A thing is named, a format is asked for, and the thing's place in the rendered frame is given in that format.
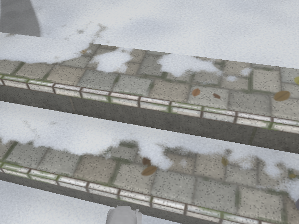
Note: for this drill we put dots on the left robot thigh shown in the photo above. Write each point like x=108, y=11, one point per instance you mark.
x=124, y=215

